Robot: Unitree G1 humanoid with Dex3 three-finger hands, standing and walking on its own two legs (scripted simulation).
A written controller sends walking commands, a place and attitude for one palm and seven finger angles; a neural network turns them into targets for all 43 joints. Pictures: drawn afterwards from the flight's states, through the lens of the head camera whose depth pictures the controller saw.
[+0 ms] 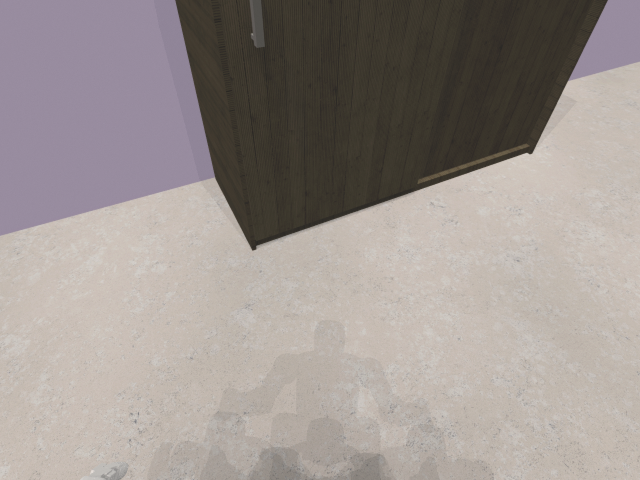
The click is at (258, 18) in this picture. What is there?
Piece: wardrobe's sliding door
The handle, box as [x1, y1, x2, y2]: [250, 0, 264, 47]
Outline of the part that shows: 250,0 253,29 251,38 257,47 264,46 260,0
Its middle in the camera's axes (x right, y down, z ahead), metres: -0.18 -0.60 +0.99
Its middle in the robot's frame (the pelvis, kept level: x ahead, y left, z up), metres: +1.15 +0.24 +0.17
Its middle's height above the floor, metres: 0.94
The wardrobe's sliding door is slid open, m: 0.00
